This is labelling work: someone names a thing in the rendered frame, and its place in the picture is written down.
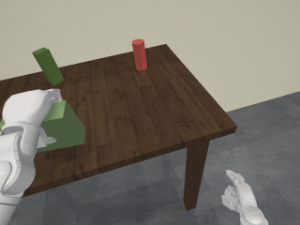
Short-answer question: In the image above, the left robot forearm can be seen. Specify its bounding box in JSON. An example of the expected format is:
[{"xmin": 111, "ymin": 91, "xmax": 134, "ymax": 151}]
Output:
[{"xmin": 0, "ymin": 122, "xmax": 40, "ymax": 225}]

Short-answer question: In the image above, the table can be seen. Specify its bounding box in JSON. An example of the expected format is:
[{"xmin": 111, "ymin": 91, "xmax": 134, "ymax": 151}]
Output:
[{"xmin": 0, "ymin": 44, "xmax": 237, "ymax": 211}]

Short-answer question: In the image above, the sponge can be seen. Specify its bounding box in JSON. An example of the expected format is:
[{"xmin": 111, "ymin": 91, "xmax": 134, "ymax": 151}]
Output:
[{"xmin": 0, "ymin": 100, "xmax": 85, "ymax": 153}]

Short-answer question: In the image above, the right robot forearm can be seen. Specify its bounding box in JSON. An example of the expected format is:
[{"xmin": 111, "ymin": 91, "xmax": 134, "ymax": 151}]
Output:
[{"xmin": 239, "ymin": 204, "xmax": 269, "ymax": 225}]

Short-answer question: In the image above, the left robot hand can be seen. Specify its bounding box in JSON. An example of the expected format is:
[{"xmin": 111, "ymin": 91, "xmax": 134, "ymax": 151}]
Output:
[{"xmin": 2, "ymin": 88, "xmax": 63, "ymax": 149}]

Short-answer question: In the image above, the right robot hand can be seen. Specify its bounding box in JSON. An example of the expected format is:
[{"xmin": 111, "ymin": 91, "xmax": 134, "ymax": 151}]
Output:
[{"xmin": 221, "ymin": 170, "xmax": 258, "ymax": 213}]

